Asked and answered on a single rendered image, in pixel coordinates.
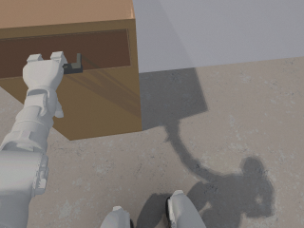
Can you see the robot left thigh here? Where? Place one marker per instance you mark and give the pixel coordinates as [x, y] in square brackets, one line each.
[117, 219]

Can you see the left robot upper arm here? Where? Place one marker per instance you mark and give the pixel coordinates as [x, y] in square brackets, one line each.
[23, 175]

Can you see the robot thigh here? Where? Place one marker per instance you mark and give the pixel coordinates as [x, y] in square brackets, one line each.
[184, 213]
[117, 219]

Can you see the robot right thigh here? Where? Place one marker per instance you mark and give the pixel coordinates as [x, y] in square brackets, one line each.
[184, 213]

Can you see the cabinet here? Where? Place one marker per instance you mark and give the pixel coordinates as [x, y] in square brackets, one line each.
[97, 102]

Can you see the left robot hand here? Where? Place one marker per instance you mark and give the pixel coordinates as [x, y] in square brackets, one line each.
[49, 73]

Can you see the left robot forearm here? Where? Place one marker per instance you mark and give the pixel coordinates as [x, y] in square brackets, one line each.
[32, 124]

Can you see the handle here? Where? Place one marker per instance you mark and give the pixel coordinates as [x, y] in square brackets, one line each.
[72, 68]

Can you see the drawer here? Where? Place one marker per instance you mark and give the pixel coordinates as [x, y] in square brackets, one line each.
[99, 49]

